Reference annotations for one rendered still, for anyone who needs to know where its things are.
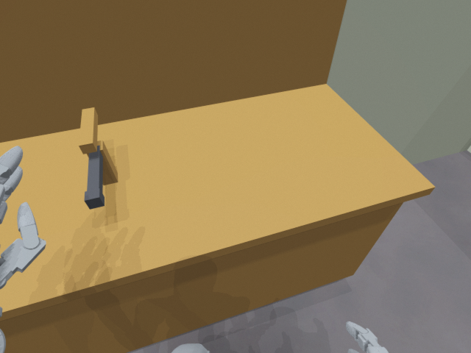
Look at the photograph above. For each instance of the robot right hand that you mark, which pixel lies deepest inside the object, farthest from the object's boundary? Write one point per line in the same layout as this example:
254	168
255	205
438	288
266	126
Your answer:
365	338

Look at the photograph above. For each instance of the robot left hand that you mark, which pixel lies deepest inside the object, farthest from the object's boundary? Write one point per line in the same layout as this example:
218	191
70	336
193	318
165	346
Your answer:
21	253

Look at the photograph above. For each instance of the tap lever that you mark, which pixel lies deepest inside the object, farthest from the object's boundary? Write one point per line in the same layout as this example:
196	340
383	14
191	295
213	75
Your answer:
94	195

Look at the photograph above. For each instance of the counter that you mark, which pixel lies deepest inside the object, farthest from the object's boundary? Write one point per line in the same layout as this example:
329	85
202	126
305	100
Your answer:
233	175

